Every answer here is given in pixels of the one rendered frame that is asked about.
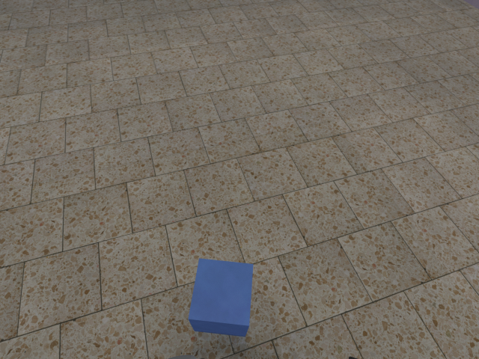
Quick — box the carton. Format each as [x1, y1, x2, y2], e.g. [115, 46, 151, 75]
[188, 258, 253, 337]

